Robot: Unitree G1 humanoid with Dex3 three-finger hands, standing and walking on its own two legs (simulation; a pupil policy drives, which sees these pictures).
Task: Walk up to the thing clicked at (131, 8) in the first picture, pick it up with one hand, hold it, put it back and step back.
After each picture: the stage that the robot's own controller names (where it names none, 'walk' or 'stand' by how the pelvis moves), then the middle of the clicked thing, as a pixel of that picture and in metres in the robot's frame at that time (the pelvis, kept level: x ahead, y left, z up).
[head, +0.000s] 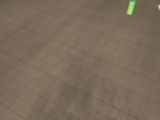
stand; (131, 5) +2.20 -0.69 -0.65
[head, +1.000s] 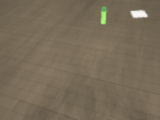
walk; (103, 15) +2.14 -0.12 -0.62
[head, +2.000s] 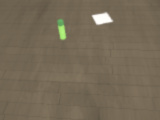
walk; (61, 29) +1.49 +0.34 -0.65
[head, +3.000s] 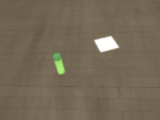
walk; (59, 64) +1.01 +0.35 -0.65
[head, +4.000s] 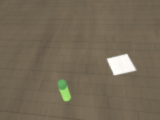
walk; (64, 90) +0.68 +0.27 -0.65
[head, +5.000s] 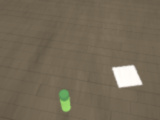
stand; (65, 101) +0.54 +0.17 -0.63
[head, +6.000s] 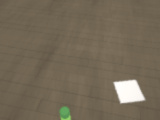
stand; (65, 118) +0.48 +0.15 -0.65
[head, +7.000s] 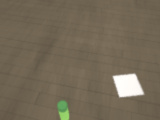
stand; (63, 111) +0.48 +0.16 -0.64
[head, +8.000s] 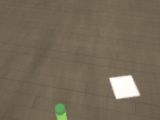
stand; (61, 114) +0.48 +0.17 -0.65
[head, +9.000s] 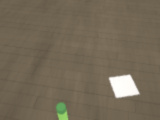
stand; (62, 113) +0.50 +0.18 -0.66
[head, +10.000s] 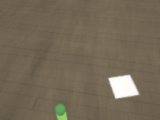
stand; (61, 115) +0.49 +0.18 -0.66
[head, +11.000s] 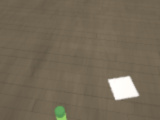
stand; (61, 117) +0.48 +0.18 -0.66
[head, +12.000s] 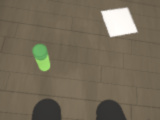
go down; (42, 59) +0.53 +0.19 -0.40
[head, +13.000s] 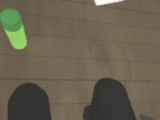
go down; (15, 32) +0.55 +0.24 -0.26
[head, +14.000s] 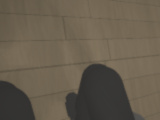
close in; out of the picture +0.53 +0.28 -0.19
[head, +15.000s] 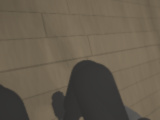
close; out of the picture +0.52 +0.31 -0.17
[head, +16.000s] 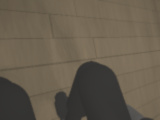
lift; out of the picture +0.45 +0.27 -0.17
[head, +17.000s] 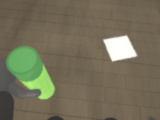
lift; (36, 78) +0.33 +0.16 +0.04
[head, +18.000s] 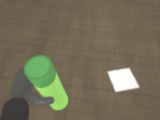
hold; (50, 87) +0.31 +0.12 +0.06
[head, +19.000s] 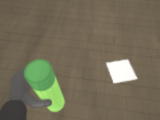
hold; (48, 90) +0.31 +0.13 +0.02
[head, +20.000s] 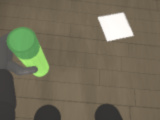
crouch; (33, 57) +0.42 +0.16 -0.04
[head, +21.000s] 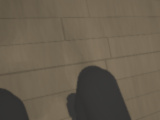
lower; out of the picture +0.51 +0.23 -0.12
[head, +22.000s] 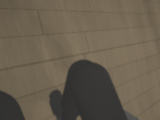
lower; out of the picture +0.47 +0.28 -0.18
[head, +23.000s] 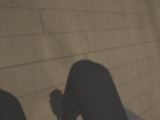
lower; out of the picture +0.48 +0.28 -0.18
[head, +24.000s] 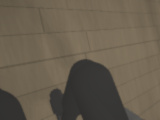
lower; out of the picture +0.48 +0.29 -0.18
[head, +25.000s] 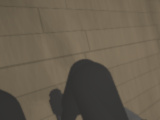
lower; out of the picture +0.48 +0.29 -0.18
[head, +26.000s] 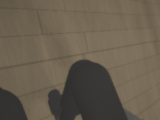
open; out of the picture +0.48 +0.27 -0.19
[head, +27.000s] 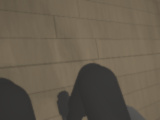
stand; out of the picture +0.49 +0.25 -0.19
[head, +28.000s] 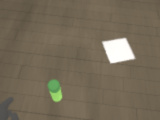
stand; (55, 91) +0.47 +0.15 -0.52
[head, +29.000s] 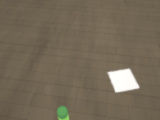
stand; (63, 118) +0.45 +0.15 -0.60
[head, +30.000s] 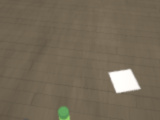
stand; (64, 118) +0.44 +0.14 -0.60
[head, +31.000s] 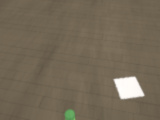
stand; out of the picture +0.47 +0.12 -0.65
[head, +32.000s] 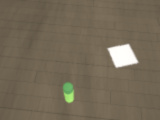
walk; (68, 93) +0.50 +0.10 -0.63
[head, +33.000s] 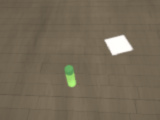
walk; (70, 76) +0.72 +0.17 -0.64
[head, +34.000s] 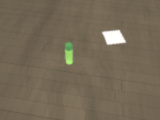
stand; (68, 53) +1.05 +0.15 -0.64
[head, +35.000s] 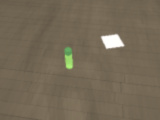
stand; (68, 58) +1.07 +0.17 -0.65
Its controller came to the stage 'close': yes
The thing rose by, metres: 0.68
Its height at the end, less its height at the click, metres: +0.00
